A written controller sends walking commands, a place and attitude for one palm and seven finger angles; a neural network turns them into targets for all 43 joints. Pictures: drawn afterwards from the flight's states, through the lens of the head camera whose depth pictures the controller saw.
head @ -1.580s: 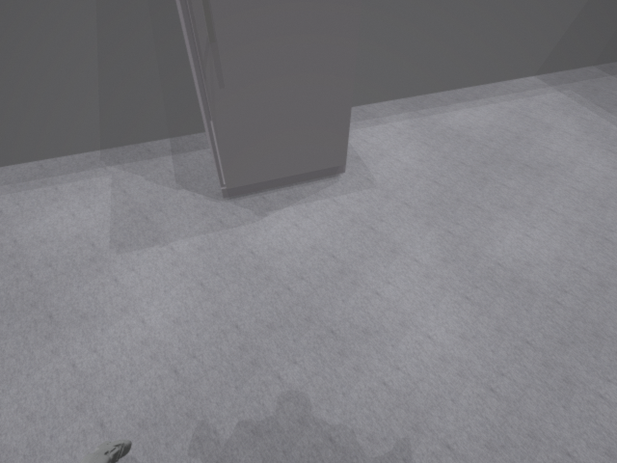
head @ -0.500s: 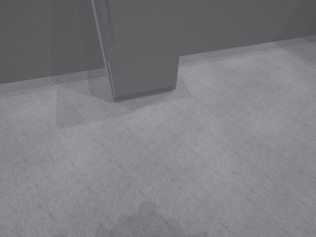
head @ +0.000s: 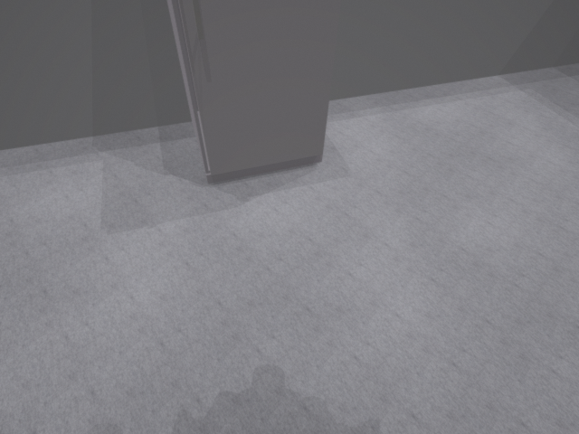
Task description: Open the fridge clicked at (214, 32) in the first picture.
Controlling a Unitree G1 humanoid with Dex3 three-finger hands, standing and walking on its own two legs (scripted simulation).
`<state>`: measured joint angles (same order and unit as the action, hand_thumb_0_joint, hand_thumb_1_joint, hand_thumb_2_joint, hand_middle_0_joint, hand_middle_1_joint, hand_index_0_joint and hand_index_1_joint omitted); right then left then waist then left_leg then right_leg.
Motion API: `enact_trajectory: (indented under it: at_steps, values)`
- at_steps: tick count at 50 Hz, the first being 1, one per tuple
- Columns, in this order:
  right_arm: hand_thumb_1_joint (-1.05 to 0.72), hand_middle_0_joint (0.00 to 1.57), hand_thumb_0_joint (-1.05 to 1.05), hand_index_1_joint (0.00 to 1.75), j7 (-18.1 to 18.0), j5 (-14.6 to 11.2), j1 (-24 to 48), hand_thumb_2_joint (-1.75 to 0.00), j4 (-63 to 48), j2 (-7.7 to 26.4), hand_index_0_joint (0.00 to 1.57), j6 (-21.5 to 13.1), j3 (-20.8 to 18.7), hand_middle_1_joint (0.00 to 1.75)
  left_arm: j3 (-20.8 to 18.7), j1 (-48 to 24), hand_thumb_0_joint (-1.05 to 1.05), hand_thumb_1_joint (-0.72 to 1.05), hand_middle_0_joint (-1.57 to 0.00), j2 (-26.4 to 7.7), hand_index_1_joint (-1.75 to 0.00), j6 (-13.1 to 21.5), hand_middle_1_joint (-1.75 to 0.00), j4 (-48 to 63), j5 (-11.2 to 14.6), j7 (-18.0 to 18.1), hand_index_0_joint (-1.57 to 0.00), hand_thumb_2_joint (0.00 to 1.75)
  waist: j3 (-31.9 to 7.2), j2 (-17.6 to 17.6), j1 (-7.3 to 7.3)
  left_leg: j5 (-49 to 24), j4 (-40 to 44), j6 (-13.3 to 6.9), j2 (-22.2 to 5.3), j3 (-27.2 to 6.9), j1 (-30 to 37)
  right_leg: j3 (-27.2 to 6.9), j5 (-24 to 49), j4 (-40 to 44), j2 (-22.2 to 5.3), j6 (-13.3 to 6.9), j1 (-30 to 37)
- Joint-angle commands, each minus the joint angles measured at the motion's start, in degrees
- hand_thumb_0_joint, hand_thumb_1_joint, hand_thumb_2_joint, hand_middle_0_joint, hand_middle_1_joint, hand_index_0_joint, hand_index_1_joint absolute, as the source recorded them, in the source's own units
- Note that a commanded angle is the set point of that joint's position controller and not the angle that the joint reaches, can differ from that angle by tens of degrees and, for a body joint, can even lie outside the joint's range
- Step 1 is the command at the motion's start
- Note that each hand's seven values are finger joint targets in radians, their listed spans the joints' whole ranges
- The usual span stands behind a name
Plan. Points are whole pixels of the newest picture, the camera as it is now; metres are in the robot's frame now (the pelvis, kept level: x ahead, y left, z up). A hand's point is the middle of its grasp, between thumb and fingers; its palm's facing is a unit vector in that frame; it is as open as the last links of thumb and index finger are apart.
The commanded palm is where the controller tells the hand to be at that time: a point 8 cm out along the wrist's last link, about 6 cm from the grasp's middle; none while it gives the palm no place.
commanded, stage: walk to a spot facing it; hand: left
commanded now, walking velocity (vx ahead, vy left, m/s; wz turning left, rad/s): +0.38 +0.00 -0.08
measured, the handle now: out of the picture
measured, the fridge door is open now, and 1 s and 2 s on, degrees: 0 0 0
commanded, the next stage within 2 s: turn to face it in 1.52 s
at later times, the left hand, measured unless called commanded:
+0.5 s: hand (182, 425) +0.17 +0.19 -0.19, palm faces -0.08 -0.99 -0.15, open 7.4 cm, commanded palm none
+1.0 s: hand (233, 331) +0.33 +0.13 -0.18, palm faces +0.07 -0.98 -0.19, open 7.3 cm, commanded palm none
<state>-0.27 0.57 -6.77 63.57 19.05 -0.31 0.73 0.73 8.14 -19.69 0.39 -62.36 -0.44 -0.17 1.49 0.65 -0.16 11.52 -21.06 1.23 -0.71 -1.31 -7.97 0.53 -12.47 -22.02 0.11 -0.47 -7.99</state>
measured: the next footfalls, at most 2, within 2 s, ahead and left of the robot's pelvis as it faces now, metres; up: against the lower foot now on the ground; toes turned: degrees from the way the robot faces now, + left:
right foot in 0.62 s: +0.34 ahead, -0.13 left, +0.00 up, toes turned -11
left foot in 1.18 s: +0.55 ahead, +0.09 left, +0.00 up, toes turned +12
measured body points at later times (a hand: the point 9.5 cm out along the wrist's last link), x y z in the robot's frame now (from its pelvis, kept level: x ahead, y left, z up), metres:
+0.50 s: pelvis +0.13 +0.01 -0.01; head +0.16 +0.02 +0.44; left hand +0.18 +0.24 -0.17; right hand -0.02 -0.18 -0.15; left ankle +0.00 +0.14 -0.75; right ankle +0.17 -0.12 -0.69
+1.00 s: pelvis +0.34 -0.05 -0.01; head +0.33 -0.05 +0.44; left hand +0.33 +0.18 -0.16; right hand +0.42 -0.28 -0.15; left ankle +0.44 +0.09 -0.69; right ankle +0.30 -0.12 -0.75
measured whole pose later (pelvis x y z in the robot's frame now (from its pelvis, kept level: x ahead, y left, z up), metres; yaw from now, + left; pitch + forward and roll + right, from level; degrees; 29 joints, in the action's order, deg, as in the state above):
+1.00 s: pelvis +0.34 -0.05 -0.01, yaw +1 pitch -1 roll -2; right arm 1.0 1.6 -10.5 58.4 9.5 -0.7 -3.2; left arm -2.0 19.6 -10.1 4.7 -62.3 -1.2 0.7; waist -0.7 -0.8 -0.2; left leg 8.2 -53.2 1.4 -8.9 4.2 -34.4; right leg 13.1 -15.9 -21.0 1.5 -3.6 -4.6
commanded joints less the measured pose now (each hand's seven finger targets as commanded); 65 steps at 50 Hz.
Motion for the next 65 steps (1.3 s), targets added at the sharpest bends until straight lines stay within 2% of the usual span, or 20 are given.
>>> enact_trajectory:
  at_steps: [1,6,11,14,15,17,25,29,30,32,34,36,41,53,57,58,59,60,63,65]
  values:
    - [-0.90,0.20,0.00,0.30,-0.11,0.57,-2.63,-0.90,-1.72,4.25,0.20,-0.10,-0.73,0.30,-1.03,3.70,0.00,0.90,-0.20,-4.59,-0.30,-0.53,-0.30,1.27,-0.45,0.74,-0.20,0.90,-2.39,0.57,-0.34,6.36,0.62,-1.74,-4.42,-2.56,-1.37,-7.23,-11.33,4.76,-6.41,-0.86,-1.35]
    - [-0.90,0.20,0.00,0.30,0.29,1.08,-4.42,-0.90,-3.09,3.66,0.20,-0.01,-1.50,0.30,-2.68,8.00,0.00,0.90,-0.20,-6.33,-0.30,-0.85,-0.30,2.03,-0.95,-0.24,-0.20,0.90,5.99,5.04,-1.15,19.83,-6.09,-2.08,-1.54,0.20,-12.57,-13.47,-27.83,7.56,-8.39,-4.43,-4.96]
    - [-0.90,0.20,0.00,0.30,0.16,0.51,-10.43,-0.90,-3.13,0.80,0.20,-1.96,-2.03,0.30,-3.72,9.32,0.00,0.90,-0.20,-4.65,-0.30,0.58,-0.30,2.85,-0.48,-0.12,-0.20,0.90,4.67,3.59,1.43,10.90,-8.06,-2.61,-2.37,3.21,-6.05,-12.69,-17.16,2.94,-9.82,-6.98,-7.26]
    - [-0.90,0.20,0.00,0.30,-0.73,1.27,-26.05,-0.90,1.69,5.90,0.20,-3.17,-4.01,0.30,-2.58,2.51,0.00,0.90,-0.20,2.49,-0.30,1.33,-0.30,6.70,-0.73,-0.36,-0.20,0.90,7.15,-18.74,6.89,5.96,9.73,-11.04,-19.98,-23.04,11.02,4.09,-18.58,-30.54,2.02,-1.24,-30.50]
    - [-0.90,0.20,0.00,0.30,-1.33,1.10,-28.73,-0.90,2.66,4.43,0.20,-3.37,-3.51,0.30,-2.89,-0.35,0.00,0.90,-0.20,1.58,-0.30,1.73,-0.30,7.93,-1.12,-0.02,-0.20,0.90,9.35,-14.49,7.09,-4.83,9.29,-12.65,-21.97,-24.59,13.36,-0.35,-18.58,-37.03,-0.96,-1.41,-36.02]
    - [-0.90,0.20,0.00,0.30,-1.86,0.78,-28.09,-0.90,2.51,0.77,0.20,-4.20,-2.69,0.30,-3.32,-0.46,0.00,0.90,-0.20,2.25,-0.30,2.56,-0.30,7.37,-0.91,-0.53,-0.20,0.90,8.26,-7.37,5.78,-21.80,5.93,-14.02,-21.53,-19.02,15.20,-1.18,-15.40,-41.98,-4.38,-1.24,-37.76]
    - [-0.90,0.20,0.00,0.30,-2.26,0.85,-25.81,-0.90,3.15,-2.81,0.20,-5.16,-2.72,0.30,-2.81,-4.66,0.00,0.90,-0.20,8.28,-0.30,1.55,-0.30,9.21,-0.43,-2.35,-0.20,0.90,7.88,-10.19,2.75,-22.95,9.50,-8.78,-12.51,1.09,6.46,7.94,-2.33,-19.70,-3.57,-0.88,-23.08]
    - [-0.90,0.20,0.00,0.30,-2.14,0.07,-23.54,-0.90,3.60,-0.34,0.20,-4.96,-3.66,0.30,-4.27,9.58,0.00,0.90,-0.20,5.60,-0.30,2.09,-0.30,4.89,-0.81,-1.54,-0.20,0.90,-0.39,-6.97,-4.58,-39.49,-7.15,-6.57,-12.16,5.20,4.47,9.26,4.43,-11.99,0.22,-3.46,-1.41]
    - [-0.90,0.20,0.00,0.30,-1.72,-0.13,-23.48,-0.90,3.40,-1.12,0.20,-4.94,-3.78,0.30,-5.30,17.80,0.00,0.90,-0.20,2.57,-0.30,2.88,-0.30,2.32,-1.29,-1.05,-0.20,0.90,-5.13,-3.35,-8.00,-32.95,-19.04,-4.51,-10.13,5.94,-2.45,6.51,5.63,-9.84,-1.25,-4.51,12.09]
    - [-0.90,0.20,0.00,0.30,-1.06,-0.77,-26.61,-0.90,0.69,-6.95,0.20,-4.78,-3.01,0.30,-7.85,25.86,0.00,0.90,-0.20,-7.83,-0.30,3.35,-0.30,0.23,-0.79,0.41,-0.20,0.90,-15.71,15.30,-7.76,19.71,-55.75,-2.37,-0.33,4.09,-23.43,-33.40,-3.31,3.63,-28.65,-13.47,23.85]
    - [-0.90,0.20,0.00,0.30,-0.48,-0.53,-18.99,-0.90,0.05,-6.95,0.20,-4.03,-3.64,0.30,-6.58,15.07,0.00,0.90,-0.20,-3.74,-0.30,2.78,-0.30,2.43,-0.15,0.48,-0.20,0.90,-2.15,6.60,-5.32,12.01,-60.51,-3.77,-6.21,1.04,-26.14,-27.37,-20.69,10.61,-25.10,-11.48,5.76]
    - [-0.90,0.20,0.00,0.30,-0.31,0.46,-17.91,-0.90,-0.16,-8.64,0.20,-2.97,-3.84,0.30,-4.95,8.34,0.00,0.90,-0.20,1.73,-0.30,3.27,-0.30,3.85,-0.51,0.84,-0.20,0.90,3.79,-0.27,-0.89,7.04,-55.97,-3.31,-9.08,0.26,-22.61,-15.93,-14.16,10.90,-21.80,-9.03,-8.35]
    - [-0.90,0.20,0.00,0.30,0.31,1.08,-20.15,-0.90,-0.67,-10.28,0.20,-0.59,-4.03,0.30,-3.99,9.04,0.00,0.90,-0.20,5.46,-0.30,4.27,-0.30,2.81,-1.11,0.98,-0.20,0.90,3.79,4.59,3.01,0.67,-46.37,-0.89,-9.33,2.70,-22.33,-1.74,-4.48,13.39,-16.18,-6.97,-12.26]
    - [-0.90,0.20,0.00,0.30,2.48,0.78,3.21,-0.90,-10.14,-8.37,0.20,-1.91,-3.47,0.30,-3.60,20.39,0.00,0.90,-0.20,2.89,-0.30,4.76,-0.30,-0.50,-1.10,1.34,-0.20,0.90,6.27,2.19,-2.92,-0.62,-19.28,-1.93,-6.45,7.98,-25.86,1.86,17.54,9.60,-17.55,-7.60,6.79]
    - [-0.90,0.20,0.00,0.30,1.38,1.14,-9.15,-0.90,-6.70,-5.63,0.20,-2.91,-4.33,0.30,-3.90,19.02,0.00,0.90,-0.20,1.97,-0.30,4.54,-0.30,-1.12,-0.87,1.32,-0.20,0.90,-1.23,0.98,3.63,0.41,-9.86,-4.72,-1.33,11.60,-4.26,7.77,35.53,-9.71,-14.69,-5.23,5.05]
    - [-0.90,0.20,0.00,0.30,0.75,1.52,-18.35,-0.90,-4.37,-1.48,0.20,-3.29,-5.36,0.30,-3.76,18.96,0.00,0.90,-0.20,3.00,-0.30,4.60,-0.30,-0.33,-0.38,0.96,-0.20,0.90,-8.05,-4.20,7.25,-3.32,-7.23,-7.40,-6.57,4.20,12.48,10.37,27.19,-23.52,-11.23,-2.52,-4.99]
    - [-0.90,0.20,0.00,0.30,0.12,1.68,-24.63,-0.90,-2.80,5.52,0.20,-3.53,-6.97,0.30,-3.12,19.96,0.00,0.90,-0.20,6.39,-0.30,4.71,-0.30,1.31,0.33,0.21,-0.20,0.90,-13.24,-17.58,8.06,-8.61,-2.16,-14.06,-22.86,-18.93,25.52,11.74,-9.40,-42.84,-2.33,0.52,-22.22]
    - [-0.90,0.20,0.00,0.30,-0.45,0.53,-25.88,-0.90,-1.99,5.91,0.20,-3.09,-6.86,0.30,-3.25,16.43,0.00,0.90,-0.20,4.77,-0.30,4.81,-0.30,2.85,-0.17,0.38,-0.20,0.90,-13.56,-13.59,8.36,-12.42,2.10,-16.89,-26.66,-24.19,26.62,4.46,-19.69,-52.11,-2.18,-0.26,-28.43]
    - [-0.90,0.20,0.00,0.30,-0.96,0.46,-13.67,-0.90,-4.42,-1.58,0.20,-3.94,-5.10,0.30,-3.93,11.22,0.00,0.90,-0.20,6.84,-0.30,3.48,-0.30,2.19,-0.79,-0.21,-0.20,0.90,0.45,-1.60,3.56,-4.92,7.43,-12.38,-22.07,-11.75,5.25,0.22,-8.81,-53.26,-8.88,0.31,-28.94]
    - [-0.90,0.20,0.00,0.30,-1.07,0.41,-12.03,-0.90,-3.99,-4.46,0.20,-4.67,-4.19,0.30,-3.81,14.50,0.00,0.90,-0.20,9.49,-0.30,1.97,-0.30,0.79,-1.40,-0.44,-0.20,0.90,2.89,-3.75,0.51,-6.62,9.33,-9.43,-17.50,-3.33,-2.04,0.64,-4.44,-49.41,-9.14,1.03,-24.26]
